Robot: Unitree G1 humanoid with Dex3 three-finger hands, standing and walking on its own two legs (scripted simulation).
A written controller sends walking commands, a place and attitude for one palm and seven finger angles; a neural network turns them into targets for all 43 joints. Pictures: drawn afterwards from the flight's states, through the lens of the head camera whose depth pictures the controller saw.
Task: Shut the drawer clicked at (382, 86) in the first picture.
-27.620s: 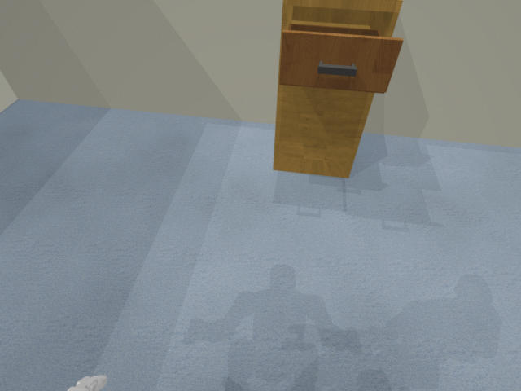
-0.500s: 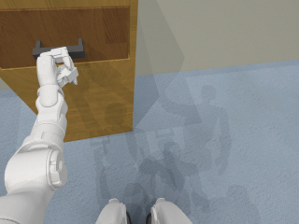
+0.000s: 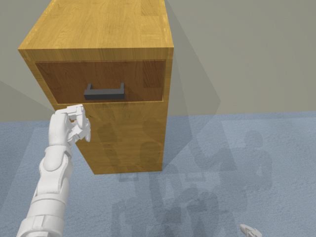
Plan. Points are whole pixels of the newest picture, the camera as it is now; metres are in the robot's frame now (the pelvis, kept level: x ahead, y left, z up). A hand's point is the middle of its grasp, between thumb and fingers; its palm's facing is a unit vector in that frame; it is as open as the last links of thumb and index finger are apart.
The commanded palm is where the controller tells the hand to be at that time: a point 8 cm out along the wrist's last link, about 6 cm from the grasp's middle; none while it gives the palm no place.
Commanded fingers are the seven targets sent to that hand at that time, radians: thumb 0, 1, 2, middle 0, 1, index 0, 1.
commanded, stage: draw the hand back to the body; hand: left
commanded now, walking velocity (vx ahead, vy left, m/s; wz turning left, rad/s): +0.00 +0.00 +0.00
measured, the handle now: (105, 90) +0.55 +0.19 +0.03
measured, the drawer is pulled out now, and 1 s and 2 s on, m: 0.00 0.00 0.00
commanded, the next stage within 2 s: step back with the hand held close in 1.00 s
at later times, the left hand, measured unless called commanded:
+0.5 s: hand (43, 163) +0.24 +0.22 +0.15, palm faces +0.25 -0.93 -0.26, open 3.2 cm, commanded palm +0.19 +0.27 +0.17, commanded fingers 0.00 0.90 0.90 -1.40 -1.60 -1.40 -1.60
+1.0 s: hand out of the picture +0.17 +0.24 +0.20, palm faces +0.40 -0.83 -0.38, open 3.2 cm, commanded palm +0.12 +0.28 +0.21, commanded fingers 0.00 0.90 0.90 -1.40 -1.60 -1.40 -1.60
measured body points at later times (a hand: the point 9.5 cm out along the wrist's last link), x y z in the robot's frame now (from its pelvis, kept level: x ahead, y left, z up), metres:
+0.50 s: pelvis -0.02 +0.01 +0.04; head -0.03 -0.01 +0.49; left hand +0.22 +0.27 +0.17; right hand +0.17 -0.21 -0.05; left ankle -0.01 +0.06 -0.70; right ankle -0.04 -0.09 -0.70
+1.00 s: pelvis +0.00 +0.00 +0.04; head -0.03 -0.03 +0.49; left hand +0.14 +0.28 +0.22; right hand +0.20 -0.22 -0.04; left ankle -0.01 +0.06 -0.70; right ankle -0.04 -0.09 -0.70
